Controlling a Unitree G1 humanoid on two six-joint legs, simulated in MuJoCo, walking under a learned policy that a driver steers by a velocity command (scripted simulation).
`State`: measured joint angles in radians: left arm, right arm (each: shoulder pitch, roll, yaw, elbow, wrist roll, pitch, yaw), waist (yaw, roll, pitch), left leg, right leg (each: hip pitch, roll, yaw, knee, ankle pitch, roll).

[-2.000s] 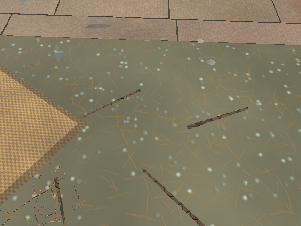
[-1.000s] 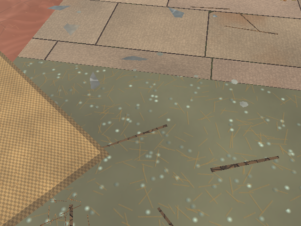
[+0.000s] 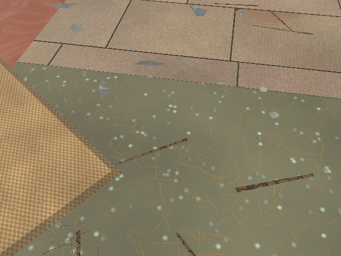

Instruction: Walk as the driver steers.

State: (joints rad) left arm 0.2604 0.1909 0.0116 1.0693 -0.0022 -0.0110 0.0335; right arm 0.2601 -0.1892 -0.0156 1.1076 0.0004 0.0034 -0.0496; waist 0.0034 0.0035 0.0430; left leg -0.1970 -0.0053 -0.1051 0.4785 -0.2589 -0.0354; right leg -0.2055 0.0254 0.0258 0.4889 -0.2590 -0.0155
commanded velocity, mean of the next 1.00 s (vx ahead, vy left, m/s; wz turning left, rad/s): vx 0.19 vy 0.00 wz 0.00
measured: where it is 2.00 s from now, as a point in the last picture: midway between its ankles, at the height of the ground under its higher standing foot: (183, 193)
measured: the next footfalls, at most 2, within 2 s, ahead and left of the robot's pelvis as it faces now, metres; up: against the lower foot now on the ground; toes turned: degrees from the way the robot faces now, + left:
right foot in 1.10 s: +0.43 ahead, -0.10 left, +0.00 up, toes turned -2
left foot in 1.64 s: +0.74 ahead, +0.14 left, +0.00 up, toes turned -4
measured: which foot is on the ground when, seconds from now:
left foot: down 0.00-1.00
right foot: down 0.00-0.64, up 0.66-1.00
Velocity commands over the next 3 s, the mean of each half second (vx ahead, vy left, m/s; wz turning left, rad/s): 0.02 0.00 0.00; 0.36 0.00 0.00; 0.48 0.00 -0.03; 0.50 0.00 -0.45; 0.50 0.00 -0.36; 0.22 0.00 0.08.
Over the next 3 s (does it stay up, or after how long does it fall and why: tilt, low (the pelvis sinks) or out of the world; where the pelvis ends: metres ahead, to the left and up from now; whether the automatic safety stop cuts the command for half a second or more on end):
stays up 1.18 -0.19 0.00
